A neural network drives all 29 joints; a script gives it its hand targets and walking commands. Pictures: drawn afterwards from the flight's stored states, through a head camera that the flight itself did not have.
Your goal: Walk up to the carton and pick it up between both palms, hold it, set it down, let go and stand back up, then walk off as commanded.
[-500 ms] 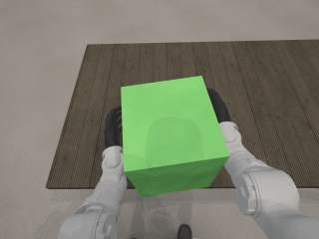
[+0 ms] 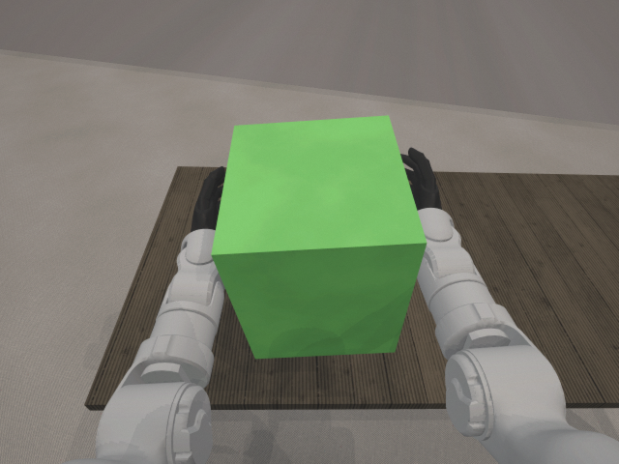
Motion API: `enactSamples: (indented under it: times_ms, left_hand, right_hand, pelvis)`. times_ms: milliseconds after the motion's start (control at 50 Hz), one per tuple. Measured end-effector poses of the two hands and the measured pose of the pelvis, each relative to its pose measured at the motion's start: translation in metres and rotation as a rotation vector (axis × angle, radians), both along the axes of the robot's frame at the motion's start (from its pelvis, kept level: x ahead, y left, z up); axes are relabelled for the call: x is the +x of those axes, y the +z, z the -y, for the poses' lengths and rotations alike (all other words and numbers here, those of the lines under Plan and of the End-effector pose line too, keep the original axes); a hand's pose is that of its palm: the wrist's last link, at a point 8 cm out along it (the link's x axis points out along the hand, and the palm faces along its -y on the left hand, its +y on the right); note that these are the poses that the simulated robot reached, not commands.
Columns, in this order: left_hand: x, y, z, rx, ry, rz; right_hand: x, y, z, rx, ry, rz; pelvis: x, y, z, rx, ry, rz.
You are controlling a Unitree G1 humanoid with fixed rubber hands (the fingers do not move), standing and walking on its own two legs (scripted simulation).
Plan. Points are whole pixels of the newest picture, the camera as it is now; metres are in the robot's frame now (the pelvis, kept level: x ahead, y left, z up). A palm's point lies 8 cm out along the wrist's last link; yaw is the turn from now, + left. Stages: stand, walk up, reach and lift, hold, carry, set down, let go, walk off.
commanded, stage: reach and lift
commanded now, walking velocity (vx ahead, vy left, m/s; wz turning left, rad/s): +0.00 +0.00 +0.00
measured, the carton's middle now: (318, 244) +0.38 -0.01 +0.10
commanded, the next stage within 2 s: hold in 1.52 s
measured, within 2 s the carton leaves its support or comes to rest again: neither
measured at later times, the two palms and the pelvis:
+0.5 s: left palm (190, 214) +0.39 +0.16 +0.14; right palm (413, 221) +0.38 -0.13 +0.15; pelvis +0.01 +0.04 +0.01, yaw -1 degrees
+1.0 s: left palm (170, 216) +0.36 +0.17 +0.16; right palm (405, 228) +0.36 -0.12 +0.15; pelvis +0.02 +0.06 +0.00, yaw -1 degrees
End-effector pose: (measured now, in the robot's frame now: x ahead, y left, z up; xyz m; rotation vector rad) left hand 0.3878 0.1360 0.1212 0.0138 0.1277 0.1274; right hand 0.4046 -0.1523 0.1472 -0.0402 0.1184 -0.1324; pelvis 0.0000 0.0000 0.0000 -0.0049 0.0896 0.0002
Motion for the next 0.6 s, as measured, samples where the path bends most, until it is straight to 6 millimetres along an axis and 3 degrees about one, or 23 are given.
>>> enactSamples:
  times_ms: [120,360,600]
  left_hand:
    - [0.000,0.013,-0.008,0.008,-0.038,-0.044]
    - [-0.006,0.005,-0.019,0.002,-0.074,-0.065]
    - [0.000,0.029,-0.021,0.044,-0.093,-0.038]
  right_hand:
    - [-0.006,0.005,-0.006,0.022,-0.025,-0.038]
    - [-0.026,-0.018,-0.018,0.059,-0.066,-0.054]
    - [-0.026,0.008,-0.020,0.048,-0.087,-0.022]
  pelvis:
    - [0.001,0.005,-0.006,-0.004,0.011,0.104]
    - [0.006,0.006,-0.032,-0.016,-0.001,0.120]
    - [0.021,0.005,-0.050,-0.032,-0.021,0.150]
